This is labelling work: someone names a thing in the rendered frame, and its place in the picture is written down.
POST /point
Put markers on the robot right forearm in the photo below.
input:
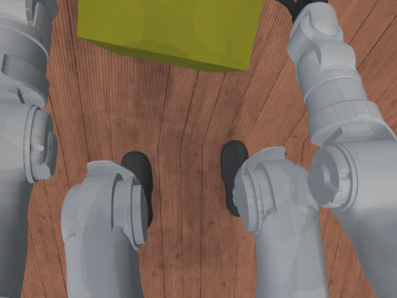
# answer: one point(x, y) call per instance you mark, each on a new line
point(332, 89)

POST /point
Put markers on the robot left forearm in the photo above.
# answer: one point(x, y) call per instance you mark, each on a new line
point(25, 40)

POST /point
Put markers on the robot left upper arm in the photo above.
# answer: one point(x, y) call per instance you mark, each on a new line
point(28, 152)

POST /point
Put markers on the robot right upper arm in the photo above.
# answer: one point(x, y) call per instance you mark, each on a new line
point(357, 180)

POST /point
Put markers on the right robot shin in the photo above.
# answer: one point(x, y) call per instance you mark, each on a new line
point(273, 153)

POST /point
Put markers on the right robot thigh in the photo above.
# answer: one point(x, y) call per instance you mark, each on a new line
point(289, 248)

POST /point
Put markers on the right robot hand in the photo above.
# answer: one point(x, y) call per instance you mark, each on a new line
point(296, 7)

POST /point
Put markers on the carton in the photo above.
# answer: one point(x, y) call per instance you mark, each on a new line
point(208, 35)

